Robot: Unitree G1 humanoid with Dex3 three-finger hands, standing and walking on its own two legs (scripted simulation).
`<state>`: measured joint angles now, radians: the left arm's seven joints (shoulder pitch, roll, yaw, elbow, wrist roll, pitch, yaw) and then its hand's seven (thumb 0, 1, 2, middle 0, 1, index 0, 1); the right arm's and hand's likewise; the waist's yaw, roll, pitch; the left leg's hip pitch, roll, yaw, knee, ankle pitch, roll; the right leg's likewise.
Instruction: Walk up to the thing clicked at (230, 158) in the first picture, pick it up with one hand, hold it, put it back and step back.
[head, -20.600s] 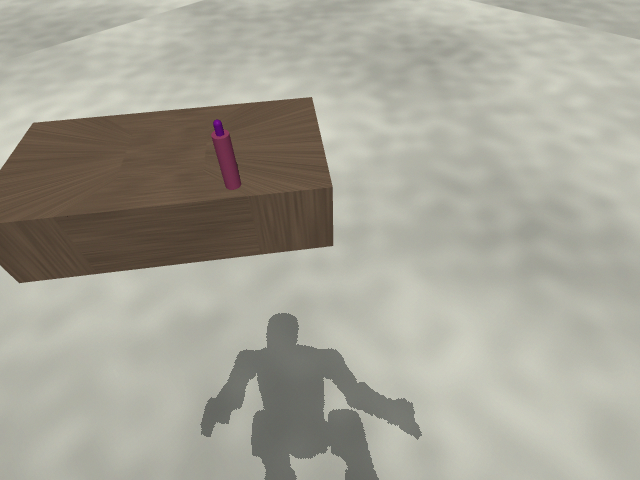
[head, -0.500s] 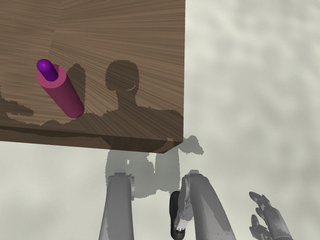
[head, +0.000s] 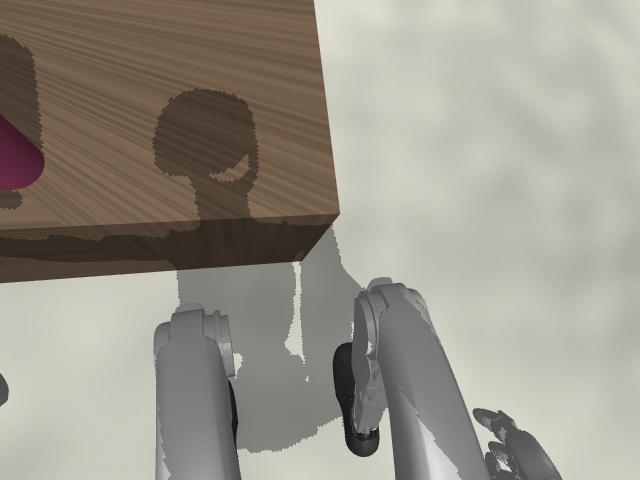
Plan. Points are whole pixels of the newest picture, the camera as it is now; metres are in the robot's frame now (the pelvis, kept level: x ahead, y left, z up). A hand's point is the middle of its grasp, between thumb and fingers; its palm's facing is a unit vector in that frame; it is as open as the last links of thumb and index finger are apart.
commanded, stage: close in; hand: left
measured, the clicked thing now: out of the picture +0.49 +0.32 +0.06
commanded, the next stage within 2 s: close in 0.94 s
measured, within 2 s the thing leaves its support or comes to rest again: neither
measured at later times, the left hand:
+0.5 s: hand out of the picture +0.47 +0.33 +0.02, palm faces +0.33 -0.94 +0.03, open 17.5 cm
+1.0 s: hand out of the picture +0.46 +0.32 +0.03, palm faces +0.35 -0.94 -0.01, open 17.7 cm
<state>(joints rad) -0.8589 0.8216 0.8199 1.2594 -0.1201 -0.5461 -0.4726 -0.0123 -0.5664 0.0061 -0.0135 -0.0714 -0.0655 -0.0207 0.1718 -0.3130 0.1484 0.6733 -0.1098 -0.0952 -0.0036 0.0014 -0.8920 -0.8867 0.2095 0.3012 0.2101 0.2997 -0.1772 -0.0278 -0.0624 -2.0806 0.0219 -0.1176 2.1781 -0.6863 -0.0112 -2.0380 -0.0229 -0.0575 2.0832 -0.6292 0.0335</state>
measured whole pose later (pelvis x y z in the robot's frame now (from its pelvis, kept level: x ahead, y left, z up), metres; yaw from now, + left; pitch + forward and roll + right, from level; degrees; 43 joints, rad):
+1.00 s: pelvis +0.01 +0.00 +0.03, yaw +2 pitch +34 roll -5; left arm -0.71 0.52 0.62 0.94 -0.13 -0.49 -0.24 -0.01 -0.61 0.00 -0.05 -0.03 -0.10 0.00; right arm 0.16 -0.29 0.04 0.65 -0.03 0.00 0.01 0.00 -0.93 -0.90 0.21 0.30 0.21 0.30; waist -0.12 0.00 -0.14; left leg -2.00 0.02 -0.09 2.10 -0.69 -0.01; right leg -1.97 -0.03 -0.04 2.02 -0.65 0.03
